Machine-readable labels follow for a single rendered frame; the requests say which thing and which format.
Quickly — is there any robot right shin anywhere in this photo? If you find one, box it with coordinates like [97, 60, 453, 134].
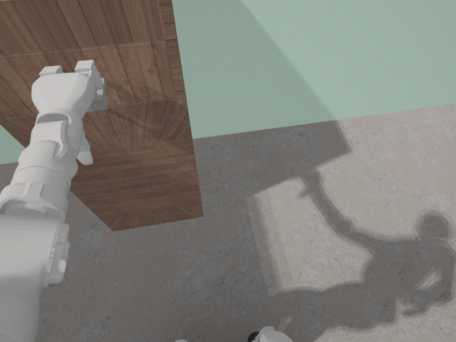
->
[256, 326, 275, 337]

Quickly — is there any robot left upper arm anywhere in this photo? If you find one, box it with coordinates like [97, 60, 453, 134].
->
[0, 214, 70, 342]

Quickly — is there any handle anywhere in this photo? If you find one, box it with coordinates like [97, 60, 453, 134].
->
[87, 78, 108, 112]

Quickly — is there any drawer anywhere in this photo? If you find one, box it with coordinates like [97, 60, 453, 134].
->
[0, 39, 175, 117]

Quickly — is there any left robot forearm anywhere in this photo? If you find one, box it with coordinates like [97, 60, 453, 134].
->
[0, 108, 83, 223]

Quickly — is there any robot left hand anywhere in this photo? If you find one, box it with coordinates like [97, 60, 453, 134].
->
[31, 60, 103, 165]

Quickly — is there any cabinet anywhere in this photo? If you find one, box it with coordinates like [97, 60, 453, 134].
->
[0, 0, 204, 232]

